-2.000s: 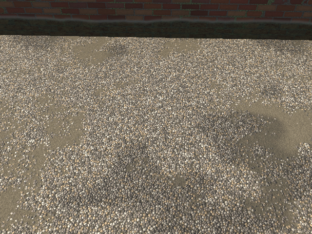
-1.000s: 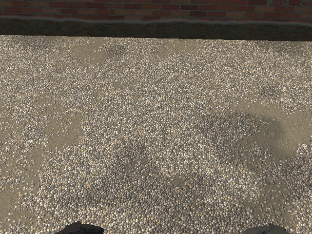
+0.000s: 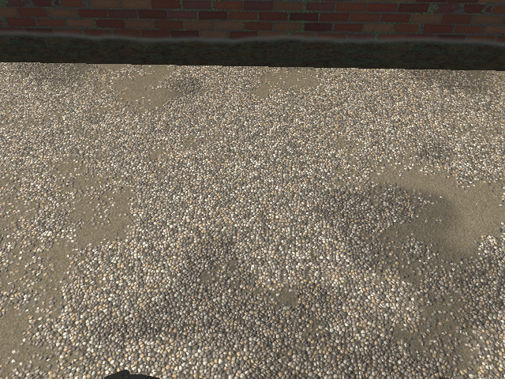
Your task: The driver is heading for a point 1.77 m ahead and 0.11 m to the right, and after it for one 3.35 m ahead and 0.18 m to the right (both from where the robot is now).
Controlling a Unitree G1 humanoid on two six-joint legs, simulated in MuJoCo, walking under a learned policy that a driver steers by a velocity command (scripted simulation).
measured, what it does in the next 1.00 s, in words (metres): stands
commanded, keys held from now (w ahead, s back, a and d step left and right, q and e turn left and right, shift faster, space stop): w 1.00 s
